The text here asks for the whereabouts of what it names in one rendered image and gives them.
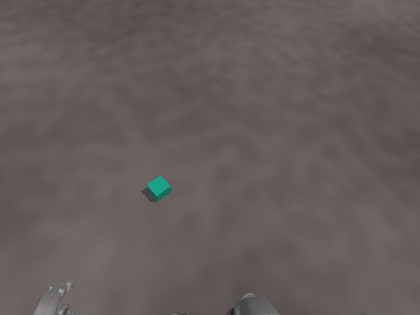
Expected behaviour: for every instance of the left robot hand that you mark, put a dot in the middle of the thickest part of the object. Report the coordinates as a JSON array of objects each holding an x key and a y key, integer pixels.
[{"x": 49, "y": 302}]

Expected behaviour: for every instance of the small box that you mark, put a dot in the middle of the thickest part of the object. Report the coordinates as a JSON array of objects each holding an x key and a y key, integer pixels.
[{"x": 159, "y": 188}]

